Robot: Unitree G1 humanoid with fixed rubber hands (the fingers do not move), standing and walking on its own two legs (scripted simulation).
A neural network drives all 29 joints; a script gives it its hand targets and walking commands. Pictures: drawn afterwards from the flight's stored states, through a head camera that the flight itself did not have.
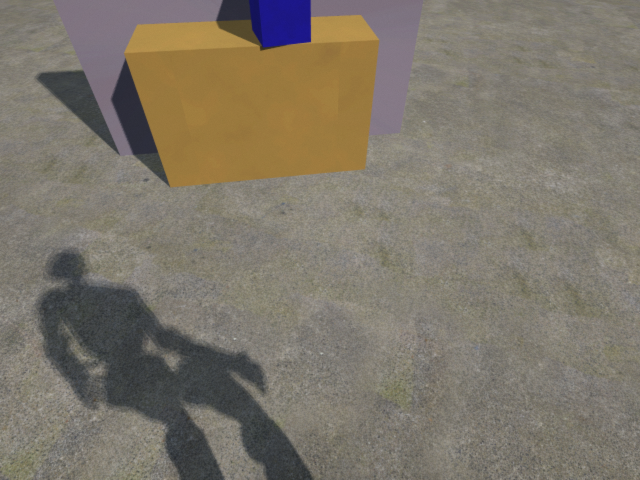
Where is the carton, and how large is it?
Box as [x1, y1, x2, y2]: [249, 0, 310, 47]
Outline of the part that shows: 249,0 252,29 263,47 310,41 310,0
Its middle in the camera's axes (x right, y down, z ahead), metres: -0.17 -0.96 +1.54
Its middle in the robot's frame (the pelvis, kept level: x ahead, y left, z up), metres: +1.81 +0.13 +0.01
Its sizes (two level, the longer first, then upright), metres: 0.210 0.200 0.250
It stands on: a pedestal, 0.65 m high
